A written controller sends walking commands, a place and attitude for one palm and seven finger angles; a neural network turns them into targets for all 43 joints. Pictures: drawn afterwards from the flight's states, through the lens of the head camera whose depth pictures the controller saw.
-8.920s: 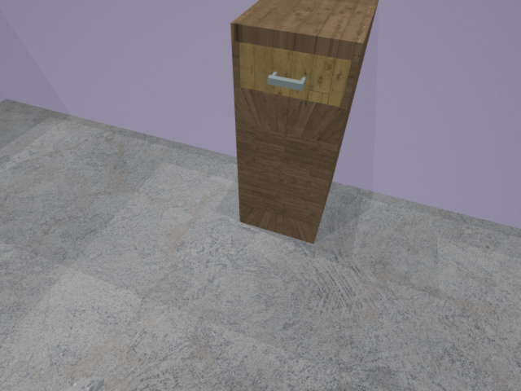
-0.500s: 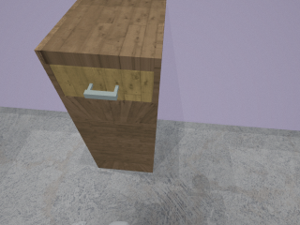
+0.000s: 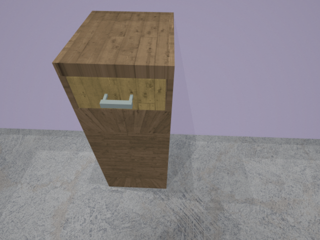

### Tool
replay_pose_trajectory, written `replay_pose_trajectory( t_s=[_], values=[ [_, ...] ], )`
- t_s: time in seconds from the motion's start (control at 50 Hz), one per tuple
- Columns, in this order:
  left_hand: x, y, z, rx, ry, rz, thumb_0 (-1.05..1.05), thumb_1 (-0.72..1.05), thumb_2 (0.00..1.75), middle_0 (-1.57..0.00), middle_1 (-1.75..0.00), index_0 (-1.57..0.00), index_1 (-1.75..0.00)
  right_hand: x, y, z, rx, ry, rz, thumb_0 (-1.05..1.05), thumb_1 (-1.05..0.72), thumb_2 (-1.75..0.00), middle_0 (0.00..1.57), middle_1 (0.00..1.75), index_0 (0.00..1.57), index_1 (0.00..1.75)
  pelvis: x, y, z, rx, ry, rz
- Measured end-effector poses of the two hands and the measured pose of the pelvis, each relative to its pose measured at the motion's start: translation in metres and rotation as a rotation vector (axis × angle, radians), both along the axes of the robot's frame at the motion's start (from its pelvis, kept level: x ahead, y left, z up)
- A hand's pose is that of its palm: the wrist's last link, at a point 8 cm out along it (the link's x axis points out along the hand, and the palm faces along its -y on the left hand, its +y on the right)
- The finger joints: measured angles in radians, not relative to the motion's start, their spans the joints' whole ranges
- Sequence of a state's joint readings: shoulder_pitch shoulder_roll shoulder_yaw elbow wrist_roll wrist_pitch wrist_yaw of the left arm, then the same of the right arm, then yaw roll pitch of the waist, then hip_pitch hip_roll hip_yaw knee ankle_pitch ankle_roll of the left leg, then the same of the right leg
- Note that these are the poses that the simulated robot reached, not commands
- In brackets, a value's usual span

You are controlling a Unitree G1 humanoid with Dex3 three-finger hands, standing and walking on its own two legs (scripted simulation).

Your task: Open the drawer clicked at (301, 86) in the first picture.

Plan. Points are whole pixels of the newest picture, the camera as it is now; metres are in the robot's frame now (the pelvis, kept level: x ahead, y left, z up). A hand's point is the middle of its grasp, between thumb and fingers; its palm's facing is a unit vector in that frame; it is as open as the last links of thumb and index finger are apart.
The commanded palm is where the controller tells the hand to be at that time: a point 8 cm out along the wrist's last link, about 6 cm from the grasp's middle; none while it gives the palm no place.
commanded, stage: come to a stop and stand still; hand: left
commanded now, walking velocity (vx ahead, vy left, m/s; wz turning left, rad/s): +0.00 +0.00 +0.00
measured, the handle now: (117, 100) +0.54 +0.18 +0.03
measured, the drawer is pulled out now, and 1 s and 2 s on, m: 0.00 0.00 0.00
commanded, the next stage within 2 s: look again from close up in 0.40 s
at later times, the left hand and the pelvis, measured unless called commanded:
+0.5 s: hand out of the picture -0.06 +0.14 -0.18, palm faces +0.05 -0.99 -0.16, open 7.4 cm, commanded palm none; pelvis -0.01 -0.01 +0.00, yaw +0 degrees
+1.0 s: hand out of the picture +0.05 +0.17 -0.18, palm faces +0.01 -0.98 -0.21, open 7.4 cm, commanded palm none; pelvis +0.03 -0.01 -0.01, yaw +0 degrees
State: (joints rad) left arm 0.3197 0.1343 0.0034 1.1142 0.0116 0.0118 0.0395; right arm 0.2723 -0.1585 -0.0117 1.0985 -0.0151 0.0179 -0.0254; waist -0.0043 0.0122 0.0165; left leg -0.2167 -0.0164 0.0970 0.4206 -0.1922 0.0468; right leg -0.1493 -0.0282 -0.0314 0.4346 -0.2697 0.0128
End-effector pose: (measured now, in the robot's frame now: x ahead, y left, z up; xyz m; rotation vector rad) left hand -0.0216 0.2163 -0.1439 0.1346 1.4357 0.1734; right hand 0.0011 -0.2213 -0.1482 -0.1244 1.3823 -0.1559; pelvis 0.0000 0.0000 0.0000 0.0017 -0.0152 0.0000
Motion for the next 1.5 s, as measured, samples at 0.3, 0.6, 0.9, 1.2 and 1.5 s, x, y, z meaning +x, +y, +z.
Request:
replay_pose_trajectory(
  t_s=[0.3,0.6,0.9,1.2,1.5],
  values=[
    [-0.025,-0.027,-0.005,-0.053,0.012,0.011,0.00,0.90,0.90,-0.20,-0.30,-0.20,-0.30,-0.055,0.008,0.002,0.025,0.100,-0.027,0.00,-0.91,-0.90,0.20,0.30,0.20,0.30,-0.015,-0.007,0.001,-0.001,0.005,0.003],
    [-0.030,-0.027,-0.008,-0.032,0.045,-0.012,0.00,0.90,0.90,-0.20,-0.30,-0.20,-0.30,-0.033,0.002,-0.006,0.036,0.051,-0.014,0.00,-0.91,-0.90,0.20,0.30,0.20,0.30,-0.008,-0.011,-0.007,-0.029,0.030,0.006],
    [0.057,0.002,-0.003,0.025,-0.116,-0.042,0.00,0.92,0.90,-0.20,-0.30,-0.20,-0.30,0.017,0.000,-0.005,0.006,-0.019,0.025,0.01,-0.93,-0.90,0.20,0.30,0.20,0.30,0.025,-0.004,-0.006,0.001,0.014,-0.001],
    [0.105,0.008,0.030,0.146,-0.289,-0.192,0.02,0.92,0.89,-0.21,-0.30,-0.20,-0.30,0.054,-0.018,0.009,-0.051,-0.172,0.042,0.01,-0.92,-0.90,0.21,0.30,0.20,0.30,0.034,-0.009,-0.006,0.017,0.034,-0.018],
    [0.205,-0.045,0.150,0.939,-0.875,-0.970,0.00,0.66,0.79,-0.22,-0.46,-0.21,-0.46,0.217,-0.061,0.047,-0.028,-0.675,0.216,0.01,-0.91,-0.90,0.20,0.30,0.20,0.30,0.007,-0.047,-0.030,0.062,0.167,-0.034]
  ],
)
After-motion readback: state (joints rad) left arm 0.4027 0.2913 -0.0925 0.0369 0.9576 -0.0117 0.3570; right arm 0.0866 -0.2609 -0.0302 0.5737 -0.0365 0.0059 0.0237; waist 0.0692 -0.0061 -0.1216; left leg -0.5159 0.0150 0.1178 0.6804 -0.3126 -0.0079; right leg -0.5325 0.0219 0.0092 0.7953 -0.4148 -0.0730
